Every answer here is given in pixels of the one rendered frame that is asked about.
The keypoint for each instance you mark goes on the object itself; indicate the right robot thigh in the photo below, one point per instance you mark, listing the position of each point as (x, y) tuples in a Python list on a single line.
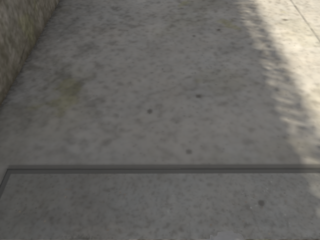
[(226, 235)]

